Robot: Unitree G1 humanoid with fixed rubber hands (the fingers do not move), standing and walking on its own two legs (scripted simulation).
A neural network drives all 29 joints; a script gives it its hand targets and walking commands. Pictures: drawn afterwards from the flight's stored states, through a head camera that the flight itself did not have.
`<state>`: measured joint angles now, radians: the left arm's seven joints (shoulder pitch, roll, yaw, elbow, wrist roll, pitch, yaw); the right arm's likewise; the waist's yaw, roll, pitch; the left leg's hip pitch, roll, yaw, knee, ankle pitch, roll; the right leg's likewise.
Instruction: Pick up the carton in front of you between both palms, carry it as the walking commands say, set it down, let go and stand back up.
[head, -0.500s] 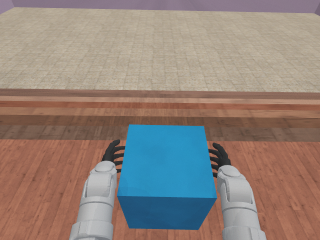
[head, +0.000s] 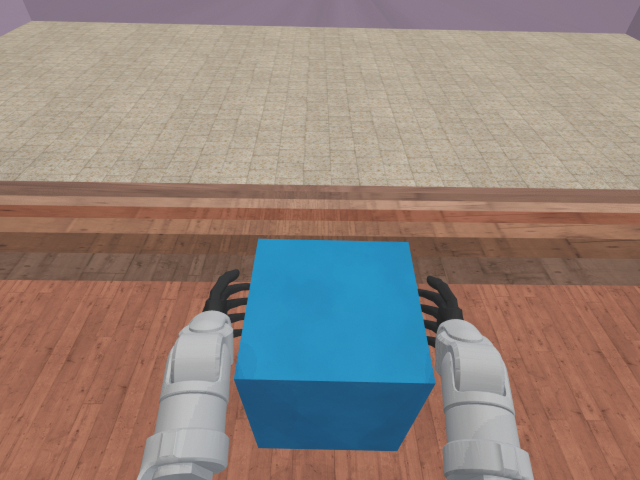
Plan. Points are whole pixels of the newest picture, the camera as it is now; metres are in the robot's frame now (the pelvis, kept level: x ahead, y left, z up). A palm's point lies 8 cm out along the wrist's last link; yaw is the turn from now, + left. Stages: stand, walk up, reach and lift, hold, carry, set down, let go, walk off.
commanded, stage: hold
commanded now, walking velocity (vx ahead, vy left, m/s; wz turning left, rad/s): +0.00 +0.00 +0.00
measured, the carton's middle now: (330, 349) +0.30 +0.00 -0.02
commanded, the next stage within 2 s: carry in 0.42 s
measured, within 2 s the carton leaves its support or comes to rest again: neither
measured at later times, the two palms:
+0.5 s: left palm (219, 318) +0.30 +0.15 +0.05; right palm (447, 326) +0.30 -0.15 +0.05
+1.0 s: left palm (256, 223) +0.47 +0.12 +0.07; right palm (446, 237) +0.45 -0.18 +0.07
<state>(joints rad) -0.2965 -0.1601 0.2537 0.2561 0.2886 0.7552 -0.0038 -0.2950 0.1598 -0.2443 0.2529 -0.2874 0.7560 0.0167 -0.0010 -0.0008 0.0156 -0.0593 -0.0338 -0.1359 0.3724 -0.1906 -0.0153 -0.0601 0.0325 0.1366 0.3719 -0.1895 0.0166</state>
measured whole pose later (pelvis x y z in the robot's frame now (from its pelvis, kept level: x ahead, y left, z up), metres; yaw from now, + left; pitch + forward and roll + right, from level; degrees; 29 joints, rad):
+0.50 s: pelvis +0.01 +0.00 +0.00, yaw +0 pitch -3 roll +0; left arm -0.24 -0.15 0.20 0.19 0.26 0.78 0.01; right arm -0.24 0.15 -0.19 0.19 -0.26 0.78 0.00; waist 0.00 0.00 -0.07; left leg -0.16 -0.02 -0.09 0.46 -0.30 -0.01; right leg -0.16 0.02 0.10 0.46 -0.31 0.01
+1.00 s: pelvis +0.20 -0.02 -0.01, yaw -1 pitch +7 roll -1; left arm -0.12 -0.13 0.12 -0.36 0.08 1.19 0.10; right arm -0.13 0.13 -0.07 -0.36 -0.11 1.20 -0.10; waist -0.02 0.05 -0.13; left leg -0.10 0.07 0.11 0.38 -0.39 -0.02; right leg -0.49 -0.02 -0.15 0.74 -0.43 -0.01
